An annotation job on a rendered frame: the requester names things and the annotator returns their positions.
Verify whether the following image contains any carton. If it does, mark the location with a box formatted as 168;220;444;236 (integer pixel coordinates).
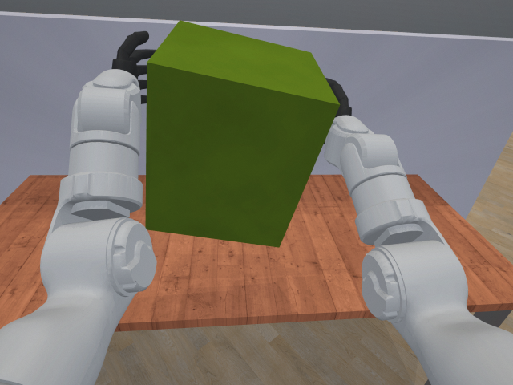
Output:
145;20;340;248

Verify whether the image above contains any left robot upper arm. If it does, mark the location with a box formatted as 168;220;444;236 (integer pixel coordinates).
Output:
0;217;157;385

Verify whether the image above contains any right robot upper arm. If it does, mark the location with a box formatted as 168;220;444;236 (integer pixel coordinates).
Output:
362;240;513;385

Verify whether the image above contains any right robot forearm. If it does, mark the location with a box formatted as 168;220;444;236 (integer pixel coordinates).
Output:
324;115;468;298

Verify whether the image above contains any robot left hand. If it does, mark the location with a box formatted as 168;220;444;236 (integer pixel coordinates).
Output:
112;31;156;104

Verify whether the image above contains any robot right hand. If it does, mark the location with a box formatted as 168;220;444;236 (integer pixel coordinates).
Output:
324;78;352;143

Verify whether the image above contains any left robot forearm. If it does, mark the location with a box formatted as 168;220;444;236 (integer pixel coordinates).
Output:
40;69;143;285

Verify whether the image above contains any table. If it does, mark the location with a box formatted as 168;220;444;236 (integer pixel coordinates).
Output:
0;175;513;385

